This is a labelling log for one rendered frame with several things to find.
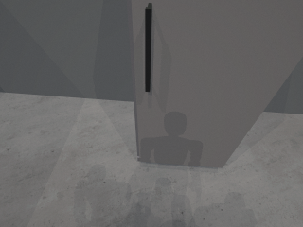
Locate fridge door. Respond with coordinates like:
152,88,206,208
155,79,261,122
131,0,303,168

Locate handle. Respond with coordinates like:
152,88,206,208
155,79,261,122
145,3,152,92

